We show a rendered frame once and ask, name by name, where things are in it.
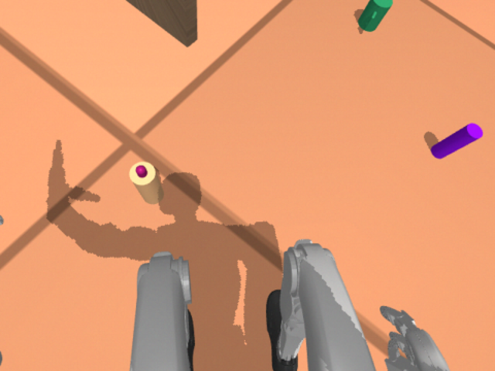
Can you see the right robot hand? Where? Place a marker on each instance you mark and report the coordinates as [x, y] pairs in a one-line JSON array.
[[421, 351]]

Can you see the right robot foot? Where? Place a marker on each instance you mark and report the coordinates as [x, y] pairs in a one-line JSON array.
[[274, 320]]

